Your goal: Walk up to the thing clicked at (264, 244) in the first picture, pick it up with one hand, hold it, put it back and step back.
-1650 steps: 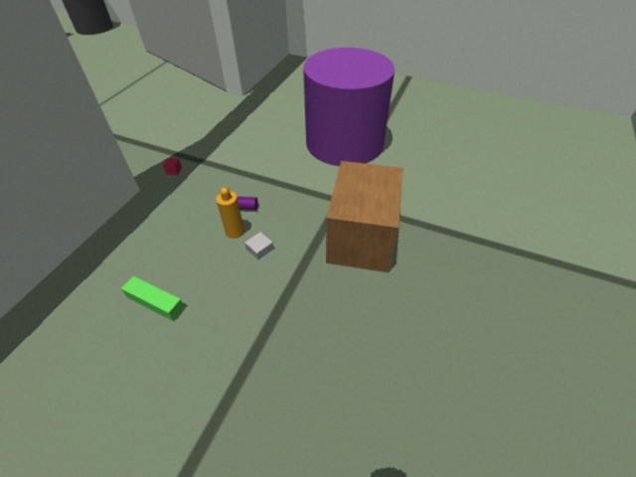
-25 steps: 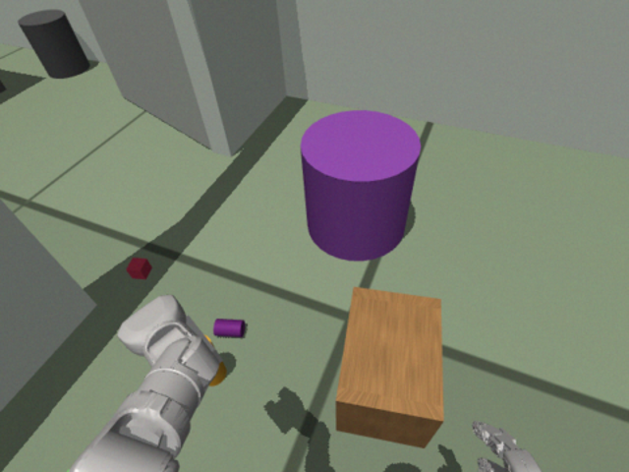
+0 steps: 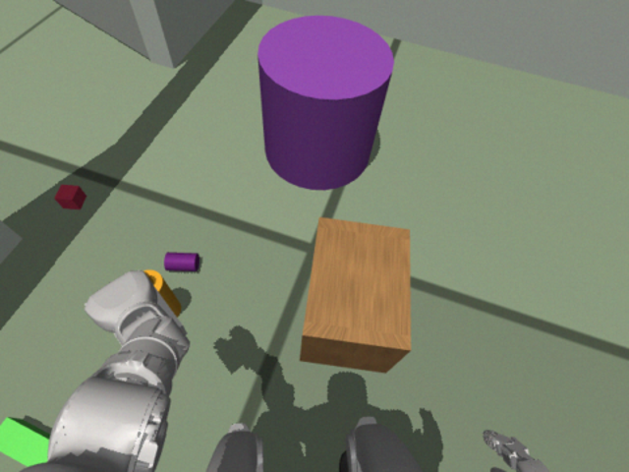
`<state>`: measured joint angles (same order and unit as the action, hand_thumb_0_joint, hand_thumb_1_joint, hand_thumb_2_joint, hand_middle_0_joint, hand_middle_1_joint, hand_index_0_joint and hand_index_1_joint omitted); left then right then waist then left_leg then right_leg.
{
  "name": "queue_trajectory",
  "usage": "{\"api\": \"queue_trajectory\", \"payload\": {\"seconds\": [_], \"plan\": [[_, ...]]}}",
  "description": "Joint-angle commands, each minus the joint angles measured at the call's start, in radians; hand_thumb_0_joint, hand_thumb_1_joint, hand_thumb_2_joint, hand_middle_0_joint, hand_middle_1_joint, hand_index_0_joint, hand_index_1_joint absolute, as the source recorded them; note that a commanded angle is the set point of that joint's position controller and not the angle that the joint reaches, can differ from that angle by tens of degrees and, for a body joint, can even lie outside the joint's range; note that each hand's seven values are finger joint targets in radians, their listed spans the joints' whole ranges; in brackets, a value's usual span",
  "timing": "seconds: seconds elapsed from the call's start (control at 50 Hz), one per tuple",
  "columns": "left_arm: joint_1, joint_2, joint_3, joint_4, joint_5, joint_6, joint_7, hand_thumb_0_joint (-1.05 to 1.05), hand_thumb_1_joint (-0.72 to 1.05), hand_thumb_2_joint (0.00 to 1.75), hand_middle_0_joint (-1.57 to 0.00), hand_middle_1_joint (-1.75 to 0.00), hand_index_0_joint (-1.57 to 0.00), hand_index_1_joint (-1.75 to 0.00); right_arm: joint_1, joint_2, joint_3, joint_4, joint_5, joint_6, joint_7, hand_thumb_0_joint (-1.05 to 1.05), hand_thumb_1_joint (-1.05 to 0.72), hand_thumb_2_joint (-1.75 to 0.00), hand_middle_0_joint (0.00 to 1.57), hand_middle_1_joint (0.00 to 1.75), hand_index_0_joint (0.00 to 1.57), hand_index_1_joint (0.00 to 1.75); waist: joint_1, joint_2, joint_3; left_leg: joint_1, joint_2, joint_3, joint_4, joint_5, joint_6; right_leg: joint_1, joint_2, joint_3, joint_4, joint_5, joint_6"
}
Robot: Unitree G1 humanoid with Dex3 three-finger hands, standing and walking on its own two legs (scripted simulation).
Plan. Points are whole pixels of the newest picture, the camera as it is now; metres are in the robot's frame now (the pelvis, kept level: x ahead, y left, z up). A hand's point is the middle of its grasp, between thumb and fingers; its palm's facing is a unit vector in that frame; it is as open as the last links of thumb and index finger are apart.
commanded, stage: crouch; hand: left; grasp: from above
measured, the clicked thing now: (147, 326) +0.35 +0.25 -0.16
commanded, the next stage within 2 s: lower in 1.62 s
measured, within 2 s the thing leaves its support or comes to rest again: neither
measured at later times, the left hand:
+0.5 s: hand (176, 329) +0.40 +0.26 -0.35, palm faces -0.30 -0.30 -0.91, open 10.4 cm
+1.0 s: hand (186, 332) +0.43 +0.27 -0.46, palm faces -0.27 -0.31 -0.91, open 10.3 cm
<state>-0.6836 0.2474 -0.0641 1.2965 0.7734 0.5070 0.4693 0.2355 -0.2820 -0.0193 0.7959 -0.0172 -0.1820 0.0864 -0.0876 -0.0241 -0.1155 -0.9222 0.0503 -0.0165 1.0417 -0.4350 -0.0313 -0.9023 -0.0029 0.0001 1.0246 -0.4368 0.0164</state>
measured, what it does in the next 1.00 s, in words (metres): lowers itself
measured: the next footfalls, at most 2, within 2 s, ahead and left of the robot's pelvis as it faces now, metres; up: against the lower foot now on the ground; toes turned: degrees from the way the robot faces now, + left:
none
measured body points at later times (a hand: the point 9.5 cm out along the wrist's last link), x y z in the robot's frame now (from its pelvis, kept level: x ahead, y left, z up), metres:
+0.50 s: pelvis -0.05 +0.01 -0.21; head +0.16 +0.02 +0.18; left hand +0.42 +0.27 -0.30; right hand -0.01 -0.24 -0.35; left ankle +0.03 +0.14 -0.67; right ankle +0.03 -0.13 -0.67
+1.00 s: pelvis -0.06 +0.01 -0.31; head +0.19 +0.03 +0.06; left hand +0.44 +0.28 -0.41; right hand -0.05 -0.27 -0.43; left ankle +0.03 +0.14 -0.67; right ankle +0.02 -0.13 -0.67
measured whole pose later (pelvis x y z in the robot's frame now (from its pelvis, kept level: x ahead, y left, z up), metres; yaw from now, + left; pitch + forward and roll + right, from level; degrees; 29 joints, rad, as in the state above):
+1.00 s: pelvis -0.06 +0.01 -0.31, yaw -5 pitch +38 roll -5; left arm -1.15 0.64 0.25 1.58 0.86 0.36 0.51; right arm 0.17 -0.29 0.03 0.86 -0.14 -0.25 0.20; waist -0.26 0.03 -0.09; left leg -2.20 0.04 -0.12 2.22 -0.68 -0.03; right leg -2.15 0.02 -0.03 2.16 -0.67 0.04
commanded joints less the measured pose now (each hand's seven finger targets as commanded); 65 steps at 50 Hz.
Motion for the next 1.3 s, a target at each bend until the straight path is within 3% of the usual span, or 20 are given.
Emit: {"api": "queue_trajectory", "payload": {"seconds": [0.0,0.08,0.1,0.12,0.16,0.2,0.24,0.26,0.34,0.4,0.5,0.62,0.64,0.68,0.7,0.8,0.92,1.12,1.22,1.28], "plan": [[-0.450,0.176,0.063,-0.096,0.013,-0.042,0.138,0.00,0.41,0.43,-0.85,-0.49,-0.87,-0.46,0.045,-0.124,-0.047,-0.055,-0.019,-0.022,0.020,0.00,-0.88,-0.89,0.20,0.30,0.20,0.30,-0.025,0.154,-0.481,0.025,-0.034,0.042,0.120,0.188,-0.005,-0.077,0.035,-0.028,0.113,0.193,-0.050],[-0.570,0.313,0.129,-0.034,0.012,-0.049,0.172,0.00,0.46,0.52,-0.93,-0.47,-0.93,-0.47,0.045,-0.150,-0.046,-0.031,-0.030,-0.022,0.021,0.00,-0.88,-0.89,0.20,0.30,0.20,0.30,-0.046,0.164,-0.570,-0.146,-0.026,0.014,0.248,0.113,0.006,-0.225,0.044,-0.051,0.239,0.121,-0.053],[-0.599,0.308,0.133,-0.027,-0.002,-0.053,0.175,0.00,0.48,0.53,-0.95,-0.47,-0.95,-0.47,0.047,-0.149,-0.040,-0.024,-0.036,-0.024,0.023,0.00,-0.88,-0.89,0.20,0.30,0.20,0.30,-0.069,0.157,-0.597,-0.187,-0.025,0.010,0.281,0.098,0.008,-0.253,0.045,-0.057,0.272,0.111,-0.051],[-0.606,0.343,0.152,-0.014,-0.002,-0.054,0.176,0.00,0.47,0.53,-0.94,-0.48,-0.94,-0.47,0.048,-0.158,-0.042,-0.017,-0.038,-0.026,0.023,0.00,-0.88,-0.89,0.20,0.30,0.20,0.30,-0.063,0.170,-0.623,-0.206,-0.023,0.004,0.304,0.093,0.006,-0.286,0.045,-0.063,0.304,0.104,-0.053],[-0.622,0.338,0.164,-0.003,-0.020,-0.054,0.174,0.00,0.50,0.50,-0.96,-0.48,-0.97,-0.47,0.053,-0.153,-0.040,-0.001,-0.046,-0.028,0.025,0.00,-0.88,-0.89,0.20,0.30,0.20,0.30,-0.072,0.202,-0.688,-0.237,-0.021,0.005,0.356,0.091,0.006,-0.315,0.041,-0.069,0.358,0.102,-0.052],[-0.627,0.417,0.205,0.018,-0.018,-0.056,0.168,0.00,0.55,0.46,-0.99,-0.46,-1.01,-0.44,0.060,-0.151,-0.038,0.011,-0.051,-0.026,0.027,0.00,-0.88,-0.89,0.20,0.30,0.20,0.30,-0.064,0.196,-0.730,-0.294,-0.024,0.010,0.403,0.075,0.013,-0.300,0.041,-0.069,0.394,0.097,-0.049],[-0.666,0.422,0.214,-0.013,-0.028,-0.065,0.151,0.00,0.58,0.47,-1.02,-0.44,-1.03,-0.43,0.065,-0.138,-0.038,0.021,-0.056,-0.025,0.031,0.00,-0.89,-0.89,0.20,0.30,0.20,0.30,-0.083,0.217,-0.768,-0.330,-0.021,0.012,0.460,0.061,0.017,-0.330,0.038,-0.067,0.433,0.095,-0.048],[-0.703,0.458,0.227,-0.051,-0.021,-0.073,0.140,0.00,0.61,0.44,-1.04,-0.44,-1.05,-0.42,0.067,-0.141,-0.040,0.024,-0.060,-0.026,0.032,0.00,-0.89,-0.89,0.20,0.30,0.20,0.30,-0.089,0.248,-0.787,-0.336,-0.018,0.009,0.492,0.058,0.019,-0.368,0.038,-0.068,0.455,0.091,-0.049],[-0.648,0.464,0.214,0.058,0.024,-0.101,0.090,0.00,0.62,0.39,-1.06,-0.37,-1.08,-0.35,0.075,-0.140,-0.032,0.040,-0.065,-0.028,0.035,0.00,-0.89,-0.89,0.20,0.30,0.20,0.30,-0.117,0.227,-0.704,-0.458,-0.015,-0.013,0.579,-0.023,0.028,-0.519,0.038,-0.088,0.535,-0.004,-0.050],[-0.656,0.463,0.212,0.050,0.038,-0.130,0.076,0.00,0.63,0.36,-1.07,-0.35,-1.09,-0.33,0.076,-0.136,-0.028,0.033,-0.070,-0.036,0.041,0.00,-0.89,-0.89,0.20,0.30,0.20,0.30,-0.119,0.241,-0.706,-0.515,-0.018,-0.021,0.631,-0.051,0.032,-0.606,0.039,-0.094,0.595,-0.040,-0.050],[-0.716,0.497,0.233,0.038,0.064,-0.150,0.084,0.00,0.63,0.34,-1.07,-0.37,-1.09,-0.35,0.109,-0.155,-0.019,0.042,-0.084,-0.050,0.057,0.00,-0.89,-0.90,0.20,0.30,0.20,0.30,-0.147,0.260,-0.717,-0.579,-0.018,-0.020,0.726,-0.026,0.034,-0.677,0.037,-0.096,0.678,0.001,-0.044],[-0.774,0.564,0.265,0.013,0.098,-0.168,0.094,0.00,0.63,0.37,-1.08,-0.38,-1.10,-0.36,0.129,-0.182,-0.015,0.051,-0.093,-0.060,0.072,0.00,-0.90,-0.90,0.20,0.30,0.20,0.30,-0.142,0.323,-0.765,-0.617,-0.019,-0.018,0.809,0.011,0.029,-0.738,0.033,-0.104,0.777,0.038,-0.045],[-0.747,0.550,0.261,0.063,0.105,-0.166,0.092,0.00,0.64,0.36,-1.08,-0.38,-1.11,-0.36,0.135,-0.183,-0.012,0.053,-0.096,-0.060,0.076,0.00,-0.90,-0.90,0.20,0.30,0.20,0.30,-0.149,0.306,-0.750,-0.631,-0.018,-0.015,0.827,0.009,0.030,-0.741,0.035,-0.107,0.788,0.037,-0.044],[-0.768,0.599,0.281,0.039,0.123,-0.167,0.089,0.00,0.67,0.37,-1.11,-0.39,-1.13,-0.36,0.138,-0.194,-0.017,0.058,-0.100,-0.062,0.080,0.00,-0.90,-0.90,0.20,0.30,0.20,0.30,-0.149,0.324,-0.756,-0.614,-0.017,-0.020,0.848,0.009,0.030,-0.779,0.032,-0.107,0.811,0.032,-0.044],[-0.777,0.579,0.274,0.043,0.117,-0.166,0.088,0.00,0.66,0.34,-1.11,-0.36,-1.13,-0.34,0.138,-0.195,-0.015,0.054,-0.102,-0.063,0.084,0.00,-0.90,-0.90,0.20,0.30,0.20,0.30,-0.154,0.325,-0.750,-0.640,-0.018,-0.018,0.855,0.000,0.029,-0.787,0.034,-0.109,0.825,0.023,-0.044],[-0.815,0.604,0.293,0.060,0.122,-0.158,0.105,0.00,0.68,0.37,-1.12,-0.39,-1.14,-0.37,0.145,-0.208,-0.016,0.055,-0.110,-0.072,0.096,0.00,-0.90,-0.90,0.20,0.30,0.20,0.30,-0.160,0.341,-0.727,-0.694,-0.019,-0.016,0.900,-0.028,0.032,-0.846,0.036,-0.110,0.864,0.000,-0.043],[-0.830,0.623,0.296,0.122,0.101,-0.157,0.081,0.00,0.73,0.38,-1.15,-0.41,-1.17,-0.38,0.160,-0.215,-0.014,0.069,-0.122,-0.084,0.115,0.00,-0.90,-0.90,0.20,0.30,0.20,0.30,-0.177,0.310,-0.686,-0.763,-0.021,-0.010,0.967,-0.023,0.040,-0.870,0.045,-0.107,0.905,-0.001,-0.039],[-0.865,0.738,0.321,0.159,0.151,-0.205,0.076,0.00,0.82,0.36,-1.21,-0.42,-1.24,-0.39,0.175,-0.236,0.017,0.069,-0.134,-0.091,0.135,0.00,-0.91,-0.90,0.20,0.30,0.20,0.30,-0.199,0.307,-0.662,-0.858,-0.028,-0.009,1.054,-0.049,0.049,-0.904,0.052,-0.121,0.977,-0.025,-0.035],[-0.847,0.764,0.346,0.170,0.153,-0.205,0.086,0.00,0.83,0.37,-1.21,-0.43,-1.24,-0.39,0.195,-0.249,0.030,0.067,-0.137,-0.091,0.149,0.00,-0.91,-0.90,0.20,0.30,0.20,0.30,-0.183,0.332,-0.687,-0.852,-0.026,-0.016,1.082,-0.006,0.045,-0.912,0.055,-0.135,1.023,0.013,-0.038],[-0.856,0.754,0.330,0.177,0.157,-0.202,0.074,0.00,0.83,0.39,-1.22,-0.41,-1.25,-0.38,0.198,-0.247,0.033,0.066,-0.139,-0.087,0.155,0.00,-0.91,-0.90,0.20,0.30,0.20,0.30,-0.200,0.344,-0.671,-0.855,-0.022,-0.020,1.096,-0.008,0.044,-0.920,0.063,-0.143,1.036,0.014,-0.040]]}}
